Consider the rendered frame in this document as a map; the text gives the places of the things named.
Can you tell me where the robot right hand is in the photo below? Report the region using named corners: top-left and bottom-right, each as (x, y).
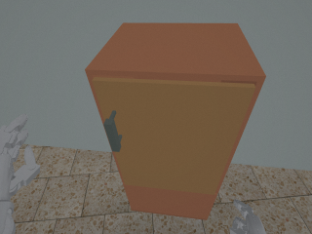
top-left (229, 199), bottom-right (266, 234)

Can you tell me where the left robot forearm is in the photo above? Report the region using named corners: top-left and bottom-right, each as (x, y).
top-left (0, 200), bottom-right (16, 234)

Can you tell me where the cupboard door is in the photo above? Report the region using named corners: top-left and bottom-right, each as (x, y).
top-left (92, 77), bottom-right (255, 195)

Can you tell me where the robot left hand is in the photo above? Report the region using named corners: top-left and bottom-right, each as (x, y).
top-left (0, 113), bottom-right (40, 201)

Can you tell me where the handle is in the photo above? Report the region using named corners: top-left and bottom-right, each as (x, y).
top-left (103, 110), bottom-right (122, 152)

